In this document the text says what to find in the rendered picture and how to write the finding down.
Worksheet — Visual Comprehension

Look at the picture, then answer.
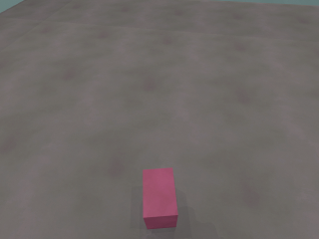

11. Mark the carton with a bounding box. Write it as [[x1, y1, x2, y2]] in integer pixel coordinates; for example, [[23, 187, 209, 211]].
[[143, 167, 178, 230]]

